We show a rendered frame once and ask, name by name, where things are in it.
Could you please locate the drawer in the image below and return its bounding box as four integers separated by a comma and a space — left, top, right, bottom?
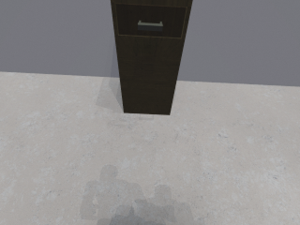
115, 3, 187, 38

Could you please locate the cabinet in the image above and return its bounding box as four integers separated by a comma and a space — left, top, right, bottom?
111, 0, 193, 115

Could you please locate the handle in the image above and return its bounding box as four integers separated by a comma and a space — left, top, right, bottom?
138, 21, 163, 32

